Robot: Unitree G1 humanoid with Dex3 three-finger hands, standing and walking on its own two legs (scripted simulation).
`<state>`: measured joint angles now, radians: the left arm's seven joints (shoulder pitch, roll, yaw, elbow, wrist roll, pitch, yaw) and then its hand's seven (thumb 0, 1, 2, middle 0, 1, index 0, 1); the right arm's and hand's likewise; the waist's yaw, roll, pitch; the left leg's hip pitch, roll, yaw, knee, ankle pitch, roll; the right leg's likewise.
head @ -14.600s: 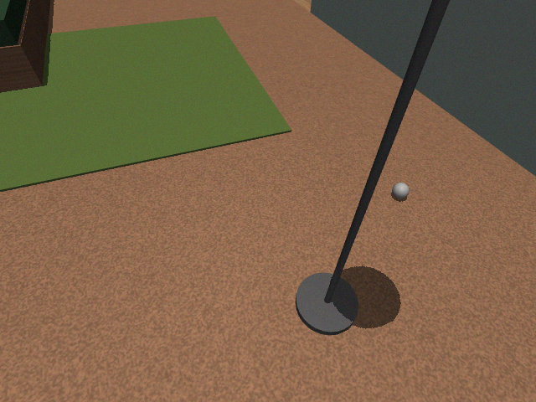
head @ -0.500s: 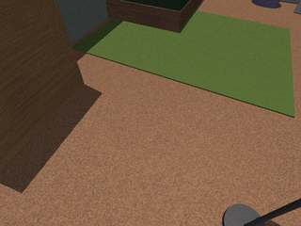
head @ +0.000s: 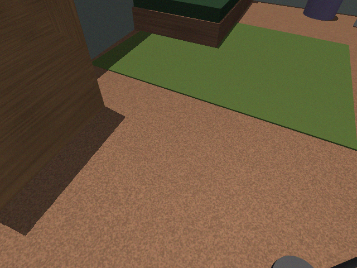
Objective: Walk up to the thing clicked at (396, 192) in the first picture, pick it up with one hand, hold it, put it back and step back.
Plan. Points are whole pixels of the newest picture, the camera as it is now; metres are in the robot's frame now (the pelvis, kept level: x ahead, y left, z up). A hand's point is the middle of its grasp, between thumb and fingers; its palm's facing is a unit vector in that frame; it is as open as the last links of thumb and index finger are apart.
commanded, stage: walk up
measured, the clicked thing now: out of the picture +0.31 -1.32 -0.73
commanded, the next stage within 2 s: none
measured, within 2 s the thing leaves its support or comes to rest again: neither
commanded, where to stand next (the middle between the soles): +0.45 +0.00 m, yaw -2 degrees
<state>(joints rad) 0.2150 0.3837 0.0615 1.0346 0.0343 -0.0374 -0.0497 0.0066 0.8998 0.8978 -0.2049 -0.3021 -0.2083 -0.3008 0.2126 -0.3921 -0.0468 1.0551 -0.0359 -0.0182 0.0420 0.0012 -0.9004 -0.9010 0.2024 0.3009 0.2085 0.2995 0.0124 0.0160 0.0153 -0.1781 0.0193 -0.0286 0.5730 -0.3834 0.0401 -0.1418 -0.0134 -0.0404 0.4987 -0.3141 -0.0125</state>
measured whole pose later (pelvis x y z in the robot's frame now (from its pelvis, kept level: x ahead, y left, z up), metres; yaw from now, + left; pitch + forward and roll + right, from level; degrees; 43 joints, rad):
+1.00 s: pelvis +0.30 +0.09 +0.00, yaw -33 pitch -2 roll -1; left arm 0.30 0.48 0.08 0.79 0.02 0.02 -0.01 0.01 0.90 0.90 -0.20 -0.30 -0.20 -0.30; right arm 0.35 -0.46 -0.12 0.82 -0.05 0.01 0.04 0.00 -0.91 -0.90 0.20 0.30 0.20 0.30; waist -0.07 0.02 0.03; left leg -0.21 -0.01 0.05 0.54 -0.30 0.03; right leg -0.47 0.10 0.19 0.88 -0.38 0.01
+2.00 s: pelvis +0.46 +0.08 -0.05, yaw -71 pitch -1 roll -1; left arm 0.23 0.46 0.12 0.69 0.06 0.10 -0.11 0.01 0.90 0.90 -0.20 -0.30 -0.20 -0.30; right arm 0.27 -0.54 -0.08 0.73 -0.02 -0.04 -0.08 0.00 -0.89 -0.90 0.21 0.30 0.22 0.30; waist 0.01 0.02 0.19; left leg -0.53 0.30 0.05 0.89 -0.32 -0.01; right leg -0.42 -0.02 0.04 0.94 -0.51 0.02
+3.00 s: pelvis +0.30 +0.05 +0.00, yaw -36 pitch -2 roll +2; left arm 0.37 0.45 0.11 0.86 0.05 -0.06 -0.01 0.01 0.90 0.90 -0.20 -0.30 -0.21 -0.30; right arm 0.32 -0.46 -0.08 0.85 -0.03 0.04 0.08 0.00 -0.90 -0.90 0.20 0.30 0.21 0.30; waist 0.07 0.05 0.05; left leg -0.42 0.03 -0.05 0.88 -0.34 -0.02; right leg -0.24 -0.11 -0.23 0.53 -0.27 -0.04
